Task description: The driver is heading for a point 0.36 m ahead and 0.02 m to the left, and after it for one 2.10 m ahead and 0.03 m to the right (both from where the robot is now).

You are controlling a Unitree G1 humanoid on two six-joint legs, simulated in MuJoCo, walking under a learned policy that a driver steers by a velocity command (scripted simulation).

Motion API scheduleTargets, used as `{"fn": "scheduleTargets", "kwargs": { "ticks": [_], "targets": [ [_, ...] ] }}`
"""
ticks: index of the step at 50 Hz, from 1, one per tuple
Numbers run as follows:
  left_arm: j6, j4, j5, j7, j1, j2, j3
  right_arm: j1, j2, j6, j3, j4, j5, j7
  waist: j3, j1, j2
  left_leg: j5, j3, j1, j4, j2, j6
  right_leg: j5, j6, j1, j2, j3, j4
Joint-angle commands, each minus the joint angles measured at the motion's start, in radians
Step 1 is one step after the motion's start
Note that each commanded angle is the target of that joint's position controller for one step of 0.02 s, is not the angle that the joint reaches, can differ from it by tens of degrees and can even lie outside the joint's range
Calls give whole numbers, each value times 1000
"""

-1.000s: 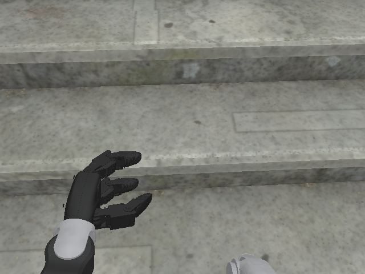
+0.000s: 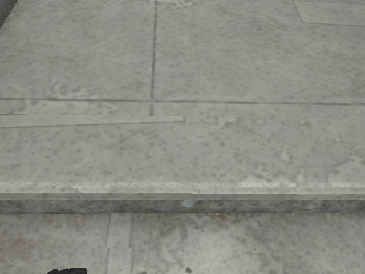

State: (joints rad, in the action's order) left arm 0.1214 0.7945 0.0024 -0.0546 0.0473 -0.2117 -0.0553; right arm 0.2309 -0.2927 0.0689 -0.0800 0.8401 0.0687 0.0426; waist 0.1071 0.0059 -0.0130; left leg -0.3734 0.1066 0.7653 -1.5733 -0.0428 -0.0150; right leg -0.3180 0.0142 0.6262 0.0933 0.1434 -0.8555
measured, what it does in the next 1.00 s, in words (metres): climbs: left foot, then right foot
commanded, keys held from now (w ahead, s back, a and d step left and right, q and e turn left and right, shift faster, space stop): q+shift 0.24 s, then e+shift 0.48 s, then w+e+shift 0.28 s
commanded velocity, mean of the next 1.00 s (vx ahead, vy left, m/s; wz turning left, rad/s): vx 0.13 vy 0.00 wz -0.09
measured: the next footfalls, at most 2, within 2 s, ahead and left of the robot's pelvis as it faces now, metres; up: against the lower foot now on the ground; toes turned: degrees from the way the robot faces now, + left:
left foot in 0.14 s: +0.13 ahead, +0.13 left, +0.00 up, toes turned +9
right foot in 0.56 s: +0.17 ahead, -0.09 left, +0.00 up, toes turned +10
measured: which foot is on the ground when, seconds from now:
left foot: up 0.00-0.12, down 0.14-0.64, up 0.66-1.00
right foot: down 0.00-0.14, up 0.16-0.54, down 0.56-1.00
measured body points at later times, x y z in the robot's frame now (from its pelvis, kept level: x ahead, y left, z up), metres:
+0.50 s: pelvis +0.09 +0.03 +0.04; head +0.10 +0.04 +0.49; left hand +0.12 +0.28 -0.09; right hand +0.36 -0.09 -0.03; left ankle +0.09 +0.13 -0.69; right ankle +0.14 -0.10 -0.62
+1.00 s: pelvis +0.16 +0.01 +0.05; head +0.17 -0.01 +0.50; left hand +0.24 +0.24 -0.07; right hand +0.34 -0.23 -0.03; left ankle +0.15 +0.14 -0.58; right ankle +0.13 -0.10 -0.69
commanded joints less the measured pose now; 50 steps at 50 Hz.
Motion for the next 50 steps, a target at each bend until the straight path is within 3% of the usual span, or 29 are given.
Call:
{"fn": "scheduleTargets", "kwargs": {
  "ticks": [1, 3, 4, 5, 7, 8, 9, 11, 13, 14, 16, 19, 20, 21, 22, 24, 26, 28, 30, 32, 34, 36, 37, 39, 41, 43, 47, 48, 50],
  "targets": [
    [55, -35, 1, -58, -91, 47, 2, -41, 147, 13, 71, -89, -6, 32, 59, -34, 62, -48, -14, -69, 199, 135, -40, 175, 145, -195, 165, -193, 439],
    [25, -38, 1, -35, -129, -142, -58, -94, 115, 42, 80, -122, -53, 73, 12, -56, 44, -220, -129, -261, 637, 102, -75, 1, 88, -167, 107, -25, 547],
    [3, -58, 10, -22, -160, -187, -72, -45, 68, 56, 65, -88, -73, 85, -13, -62, 15, 27, -141, -350, 816, 81, -72, -91, 52, -161, 98, 10, 498],
    [10, -90, 57, -2, -228, -215, -78, 40, 54, 62, 58, -25, -74, 103, -84, -86, 125, 249, -175, -576, 712, 69, -28, -105, 30, 16, 141, 36, 485],
    [19, -146, 48, 9, -285, -166, -62, 166, -123, 78, -17, -1, -62, 91, -66, -164, -1, 298, -100, -669, 811, 22, 83, -47, 10, 0, 152, 68, 278],
    [20, -136, 12, 10, -217, -66, -29, 167, -205, 97, -34, -4, -50, 70, -76, -138, -168, 690, 80, -708, 980, 96, 212, -118, -46, 61, 66, 107, 17],
    [28, -187, 1, -8, -27, -1, 3, 165, -383, 116, -60, -68, -63, 38, 94, -22, -388, 1051, 575, -864, 1111, 350, 466, -427, -115, 144, -106, -19, -233],
    [-7, -161, -29, -2, -12, -130, -17, -2, -265, 108, -38, -92, -47, 21, 62, -41, -241, 484, 513, -730, 1145, 284, 326, -254, -129, 241, -143, -265, -669],
    [-20, -141, 20, -12, -11, -165, -24, -202, -134, 73, 23, -179, -73, -17, 1, 18, -96, 37, 457, -529, 1189, 224, 256, -74, -126, 298, -83, -297, -689],
    [-17, -142, 33, -3, 15, -175, -19, -259, -117, 53, 31, -218, -62, -32, -2, 45, -58, 26, 417, -440, 1211, 224, 261, -52, -128, 251, -67, -280, -668],
    [-21, -127, 16, 26, 69, -174, -11, -278, -71, 37, 55, -273, -43, -47, 44, 49, -32, 56, 392, -398, 1211, 240, 273, -14, -147, 222, -49, -278, -688],
    [-35, -28, 12, 107, 236, -137, 8, -329, 19, 31, 106, -298, -59, -19, 62, 88, -20, 188, 220, -251, 1156, 179, 208, 118, -190, 38, -29, -255, -698],
    [-98, -33, 20, 41, 247, -37, 9, -77, 10, 19, 60, -189, -60, -75, 58, 0, 46, 398, 193, -439, 1140, 229, 228, 121, -100, 72, -36, -125, -546],
    [-121, -41, 12, 19, 207, -19, 29, 23, 4, 11, 64, -153, -62, -98, 28, -36, 12, 576, 182, -506, 1122, 228, 234, 76, -76, 77, -30, -130, -456],
    [-60, -75, 13, 95, 137, -94, 29, -248, -9, 45, 95, -264, -66, -34, 17, 36, -96, 443, 161, -408, 1077, 202, 193, 77, -154, 33, 11, -222, -422],
    [-25, -103, 34, 142, 113, -49, 38, -317, -46, 48, 78, -305, -57, -24, 46, 8, -53, 495, 117, -407, 1097, 224, 210, 65, -167, -126, -8, -146, -115],
    [-15, -159, 17, 145, 90, -77, 28, -148, -175, 27, 14, -236, -79, -37, 16, -47, -83, 568, 206, -581, 1110, 322, 338, -8, -134, -84, -44, -102, 45],
    [-7, -157, -6, 119, 145, -89, 26, -89, -150, 17, 1, -204, -77, -35, 22, -41, -97, 639, 254, -670, 1108, 390, 374, 129, -70, -107, -40, -121, 190],
    [7, -179, -2, 87, 117, -116, 18, -85, -75, 29, 10, -217, -78, -52, 64, -55, -41, 510, 139, -678, 1045, 290, 262, 477, 71, -177, -42, -176, 225],
    [12, -164, 11, 79, 159, -169, -8, -219, -21, 28, 11, -320, -58, -81, 145, -50, 77, 211, -153, -531, 881, 45, 72, 723, 281, -351, 82, -402, 345],
    [7, -118, 23, 96, 361, -207, -38, -328, -57, 3, -9, -396, -46, -105, 117, 85, 267, -243, -126, -155, 591, -71, -71, 653, 400, -639, 231, -697, 491],
    [0, -107, 35, 100, 309, -191, -39, -319, -11, -8, 3, -400, -33, -112, 67, 73, 153, -207, -7, -43, 122, -29, -74, 545, 294, -563, 184, -638, 448],
    [-14, -100, 44, 102, 312, -132, -17, -257, -27, -2, -6, -363, -15, -113, 37, 52, 57, -112, 23, 24, 113, 4, -48, 244, 272, -553, 153, -635, 483],
    [-39, -56, 41, 95, 380, -47, 18, -244, 47, 8, 22, -357, 19, -99, -55, 68, 82, -51, 13, 180, 184, -4, -9, -264, 278, -562, 69, -685, 562],
    [-48, -69, 46, 87, 365, -51, 21, -240, 93, 7, 46, -351, 6, -77, -26, 56, 136, -92, -10, 232, 130, -11, -37, -227, 290, -581, 76, -728, 569],
    [-28, -93, 26, 93, 352, -100, 23, -180, 48, -3, 40, -318, 0, -65, -11, 35, 168, -109, -55, 177, 70, 3, -57, -214, 267, -501, 64, -716, 575],
    [-19, -174, 32, 101, 163, -131, 24, -120, 27, 1, 51, -309, 10, -51, -5, -35, 109, -16, -90, -166, 194, 14, -36, -155, 251, -127, -17, -654, 573],
    [-45, -111, 8, 35, 268, -257, -65, -264, 22, -11, 62, -370, -23, -30, -57, 25, 45, -254, -190, -31, 360, 8, 0, -245, 297, -257, -51, -622, 571],
    [-69, -126, 22, 15, 294, -222, -72, -301, 50, -9, 77, -389, -54, -21, -78, 57, 138, -271, -158, -121, 553, -2, 16, -259, 314, -250, -38, -709, 589]
  ]
}}
Keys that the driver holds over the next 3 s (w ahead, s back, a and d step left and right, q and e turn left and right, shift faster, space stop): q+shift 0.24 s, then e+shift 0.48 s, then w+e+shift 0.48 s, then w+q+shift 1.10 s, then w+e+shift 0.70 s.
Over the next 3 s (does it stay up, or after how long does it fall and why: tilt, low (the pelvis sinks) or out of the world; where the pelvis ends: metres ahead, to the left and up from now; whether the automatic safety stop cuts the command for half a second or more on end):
stays up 1.73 0.07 0.35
